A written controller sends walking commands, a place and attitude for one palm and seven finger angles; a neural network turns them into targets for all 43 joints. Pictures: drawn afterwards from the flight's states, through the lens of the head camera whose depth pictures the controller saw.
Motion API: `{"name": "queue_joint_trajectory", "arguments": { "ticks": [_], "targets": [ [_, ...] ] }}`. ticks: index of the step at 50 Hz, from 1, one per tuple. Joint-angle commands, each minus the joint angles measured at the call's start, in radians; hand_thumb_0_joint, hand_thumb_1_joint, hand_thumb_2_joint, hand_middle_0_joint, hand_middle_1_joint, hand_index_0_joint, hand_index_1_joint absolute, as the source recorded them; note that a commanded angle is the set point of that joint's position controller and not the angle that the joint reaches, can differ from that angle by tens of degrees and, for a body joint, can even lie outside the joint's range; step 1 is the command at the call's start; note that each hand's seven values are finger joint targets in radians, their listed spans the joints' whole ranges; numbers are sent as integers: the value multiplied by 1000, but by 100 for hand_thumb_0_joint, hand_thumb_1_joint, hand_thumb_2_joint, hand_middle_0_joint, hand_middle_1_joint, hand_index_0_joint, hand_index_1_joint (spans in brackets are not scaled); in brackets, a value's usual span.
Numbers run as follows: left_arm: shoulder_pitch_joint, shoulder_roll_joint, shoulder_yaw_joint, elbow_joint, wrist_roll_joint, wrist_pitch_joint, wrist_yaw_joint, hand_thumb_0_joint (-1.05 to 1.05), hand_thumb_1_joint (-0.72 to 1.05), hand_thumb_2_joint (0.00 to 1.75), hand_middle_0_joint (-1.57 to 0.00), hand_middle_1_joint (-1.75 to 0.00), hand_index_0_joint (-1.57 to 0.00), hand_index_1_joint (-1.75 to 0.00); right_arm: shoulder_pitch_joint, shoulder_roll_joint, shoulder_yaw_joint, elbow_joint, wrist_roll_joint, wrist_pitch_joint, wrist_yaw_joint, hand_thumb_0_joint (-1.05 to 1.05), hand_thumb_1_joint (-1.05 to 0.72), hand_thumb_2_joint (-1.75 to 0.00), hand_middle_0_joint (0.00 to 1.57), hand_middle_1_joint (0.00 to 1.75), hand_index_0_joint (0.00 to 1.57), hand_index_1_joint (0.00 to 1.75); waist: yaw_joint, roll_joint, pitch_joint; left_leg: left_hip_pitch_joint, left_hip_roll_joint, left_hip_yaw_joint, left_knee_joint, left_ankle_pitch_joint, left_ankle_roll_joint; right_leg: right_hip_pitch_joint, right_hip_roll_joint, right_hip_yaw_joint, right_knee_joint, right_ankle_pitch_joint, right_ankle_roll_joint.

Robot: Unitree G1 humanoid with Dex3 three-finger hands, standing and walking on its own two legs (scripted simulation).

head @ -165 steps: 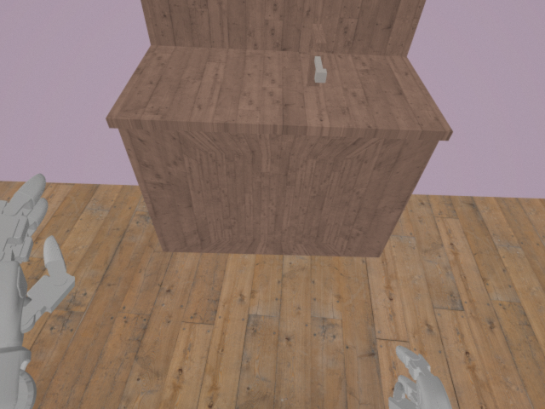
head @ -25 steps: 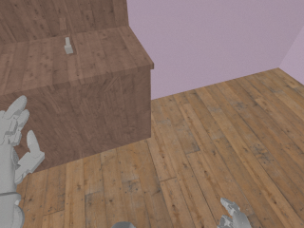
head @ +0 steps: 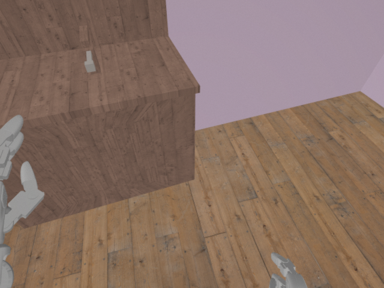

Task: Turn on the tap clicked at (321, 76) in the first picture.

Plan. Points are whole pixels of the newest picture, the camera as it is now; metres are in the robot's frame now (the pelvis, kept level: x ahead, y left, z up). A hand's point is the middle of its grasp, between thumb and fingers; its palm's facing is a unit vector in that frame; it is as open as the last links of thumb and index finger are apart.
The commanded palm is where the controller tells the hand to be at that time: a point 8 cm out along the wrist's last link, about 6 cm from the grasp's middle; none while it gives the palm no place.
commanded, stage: take the last steps up to it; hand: left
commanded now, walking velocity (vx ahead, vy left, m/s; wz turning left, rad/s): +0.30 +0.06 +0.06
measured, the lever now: (90, 66) +0.76 +0.40 +0.07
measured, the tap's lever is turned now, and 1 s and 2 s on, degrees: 0 0 0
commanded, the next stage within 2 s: come to a stop and stand still in 1.30 s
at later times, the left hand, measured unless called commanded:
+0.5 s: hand (60, 135) +0.32 +0.26 +0.19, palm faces +0.40 -0.83 -0.38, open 7.4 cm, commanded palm +0.26 +0.30 +0.19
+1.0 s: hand (91, 97) +0.44 +0.24 +0.18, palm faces +0.42 -0.82 -0.38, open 7.4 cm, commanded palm +0.39 +0.29 +0.19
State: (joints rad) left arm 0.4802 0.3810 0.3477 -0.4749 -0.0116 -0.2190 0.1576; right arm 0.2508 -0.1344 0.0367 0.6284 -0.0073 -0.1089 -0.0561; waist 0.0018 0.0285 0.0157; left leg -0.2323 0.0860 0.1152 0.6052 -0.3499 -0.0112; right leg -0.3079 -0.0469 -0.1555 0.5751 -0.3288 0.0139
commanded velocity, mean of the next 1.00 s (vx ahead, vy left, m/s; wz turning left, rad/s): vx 0.29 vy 0.04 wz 0.01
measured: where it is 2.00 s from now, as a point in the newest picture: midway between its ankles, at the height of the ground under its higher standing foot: (202, 274)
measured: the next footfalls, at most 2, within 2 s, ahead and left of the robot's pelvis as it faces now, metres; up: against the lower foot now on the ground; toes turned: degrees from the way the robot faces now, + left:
left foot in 0.32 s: +0.14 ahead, +0.14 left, +0.00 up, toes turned +10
right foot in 0.64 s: +0.23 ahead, -0.11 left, +0.00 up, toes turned -10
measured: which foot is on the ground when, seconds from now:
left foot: down 0.00-0.00, up 0.02-0.30, down 0.32-0.64, up 0.66-0.94, down 0.96-1.00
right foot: down 0.00-0.32, up 0.34-0.62, down 0.64-0.98, up 1.00-1.00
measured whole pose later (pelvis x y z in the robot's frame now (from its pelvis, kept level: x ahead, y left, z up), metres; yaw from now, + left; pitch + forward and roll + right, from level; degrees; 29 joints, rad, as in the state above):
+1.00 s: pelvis +0.22 +0.01 +0.00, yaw -1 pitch -1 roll +1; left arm 0.46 0.38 0.37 -0.55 -0.02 -0.24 0.18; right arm 0.21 -0.24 -0.04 0.59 0.00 -0.07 -0.08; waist 0.01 -0.05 0.06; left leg -0.31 0.06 0.16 0.57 -0.23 0.01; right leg -0.25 -0.08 -0.12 0.69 -0.42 0.00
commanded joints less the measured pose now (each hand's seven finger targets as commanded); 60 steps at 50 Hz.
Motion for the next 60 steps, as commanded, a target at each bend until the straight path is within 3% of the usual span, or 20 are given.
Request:
{"name": "queue_joint_trajectory", "arguments": {
  "ticks": [1, 3, 5, 7, 14, 16, 18, 24, 30, 31, 32, 33, 35, 39, 46, 47, 49, 50, 53, 60],
  "targets": [
    [-157, 194, 141, -142, -8, -39, 18, 0, 90, 90, -20, -30, -20, -30, -152, -162, -77, -159, 11, -32, -12, 0, -90, -90, 20, 30, 20, 30, 26, -356, -86, -481, -56, -43, 514, -224, 18, 308, -393, 709, -367, -192, -210],
    [-157, 178, 128, -149, -11, -59, 4, 0, 90, 90, -20, -30, -20, -30, -136, -171, -80, -127, 7, -27, -3, 0, -90, -90, 20, 30, 20, 30, 4, -225, -23, -478, 0, -133, 626, -104, -4, 188, -384, 629, -393, -270, -230],
    [-156, 173, 129, -197, -5, -72, 1, 0, 90, 90, -20, -30, -20, -30, -153, -158, -65, -117, 11, -4, -6, 0, -90, -90, 20, 30, 20, 30, 1, -126, -53, -396, 29, -115, 530, -51, -9, 143, -319, 391, -342, -65, -196],
    [-136, 164, 124, -226, -3, -78, 8, 0, 90, 90, -20, -30, -20, -30, -157, -156, -65, -131, 5, -7, -12, 0, -90, -90, 20, 30, 20, 30, 0, -148, -66, -285, 32, -68, 338, -31, -1, 107, -291, 275, -312, 77, -177],
    [-138, 135, 101, -249, -11, -64, 37, 0, 90, 90, -20, -30, -20, -30, -104, -166, -85, -169, 3, -17, -36, 0, -90, -90, 20, 30, 20, 30, -6, -46, -97, 90, -32, 55, -156, 74, 19, 48, -149, 159, -102, -56, -96],
    [-177, 125, 94, -297, -15, -79, 38, 0, 90, 90, -20, -30, -20, -30, -93, -207, -99, -188, 16, -20, -35, 0, -90, -90, 20, 30, 20, 30, -20, 299, -114, 291, 261, -406, -288, 227, 167, -242, 28, 30, 339, -215, -4],
    [-162, 171, 119, -219, -5, -84, 23, 0, 90, 90, -20, -30, -20, -30, -110, -179, -87, -168, 5, -33, -23, 0, -90, -90, 20, 30, 20, 30, -26, 264, -56, 180, 360, -560, -361, 120, 265, -357, -26, 150, 580, -245, -12],
    [-20, 118, 103, -290, -14, -67, 11, 0, 90, 90, -20, -30, -20, -30, -89, -183, -93, -154, 11, -59, 0, 0, -90, -90, 20, 30, 20, 30, -10, 201, -103, 129, 219, -156, -285, 384, 173, -214, -26, 46, 300, -41, 10],
    [-74, 144, 131, -162, -14, -41, 14, 0, 90, 90, -20, -30, -20, -30, -119, -171, -78, -156, 14, -38, -20, 0, -90, -90, 20, 30, 20, 30, 0, 114, -109, -50, 164, -34, -99, 175, 102, 166, 36, -43, -64, 69, 2],
    [-93, 144, 124, -158, -10, -41, 14, 0, 90, 90, -20, -30, -20, -30, -121, -161, -78, -153, 16, -34, -20, 0, -90, -90, 20, 30, 20, 30, 8, 15, -120, -139, 115, 3, 79, 107, 80, 257, -28, 63, -126, 54, -33],
    [-101, 188, 147, -151, -3, -40, 18, 0, 90, 90, -20, -30, -20, -30, -111, -134, -73, -156, 18, -27, -17, 0, -90, -90, 20, 30, 20, 30, 4, -247, -141, -331, -3, 65, 359, -54, 38, 356, -237, 425, -219, 79, -134],
    [-121, 218, 182, -155, -15, -38, 21, 0, 90, 90, -20, -30, -20, -30, -147, -148, -70, -168, 13, -36, -12, 0, -90, -90, 20, 30, 20, 30, 27, -347, -131, -450, -50, -31, 568, -223, 16, 333, -384, 684, -311, 68, -218],
    [-155, 208, 167, -202, -20, -54, 3, 0, 90, 90, -20, -30, -20, -30, -147, -162, -78, -137, 13, -30, 2, 0, -90, -90, 20, 30, 20, 30, 11, -231, -83, -470, 4, -140, 670, -133, -1, 246, -377, 638, -332, -83, -235],
    [-90, 167, 146, -242, -6, -75, 11, 0, 90, 90, -20, -30, -20, -30, -155, -153, -65, -131, 7, -5, -4, 0, -90, -90, 20, 30, 20, 30, -7, -140, -90, -300, 34, -72, 402, -23, -7, 131, -283, 246, -279, 231, -174],
    [-82, 143, 127, -274, -17, -63, 41, 0, 90, 90, -20, -30, -20, -30, -111, -154, -84, -181, 4, -10, -24, 0, -90, -90, 20, 30, 20, 30, 1, -102, -131, 31, -47, 71, -131, 137, 10, 136, -180, 158, -133, 103, -112],
    [-109, 145, 121, -275, -15, -68, 40, 0, 90, 90, -20, -30, -20, -30, -104, -170, -94, -183, 7, -10, -30, 0, -90, -90, 20, 30, 20, 30, -8, -13, -125, 114, -15, 26, -173, 139, 28, 72, -149, 147, -33, 78, -86],
    [-143, 138, 118, -274, -19, -83, 37, 0, 90, 90, -20, -30, -20, -30, -96, -198, -101, -196, 18, -15, -25, 0, -90, -90, 20, 30, 20, 30, -11, 282, -134, 283, 278, -421, -273, 347, 188, -227, 25, 46, 353, -246, -5],
    [-148, 178, 130, -243, -15, -88, 26, 0, 90, 90, -20, -30, -20, -30, -109, -182, -89, -183, 5, -23, -27, 0, -90, -90, 20, 30, 20, 30, -17, 337, -120, 246, 351, -550, -322, 293, 244, -297, 10, 107, 529, -312, -9],
    [-104, 146, 108, -267, -12, -81, 11, 0, 90, 90, -20, -30, -20, -30, -98, -181, -99, -157, 18, -37, -8, 0, -90, -90, 20, 30, 20, 30, -10, 168, -85, 226, 283, -358, -261, 417, 242, -369, -39, 132, 519, -179, 2],
    [-38, 144, 134, -245, -21, -46, 16, 0, 90, 90, -20, -30, -20, -30, -100, -179, -80, -164, 13, -40, -8, 0, -90, -90, 20, 30, 20, 30, -8, 187, -119, 49, 176, -77, -175, 402, 118, 25, 40, -35, 28, 29, 13]
  ]
}}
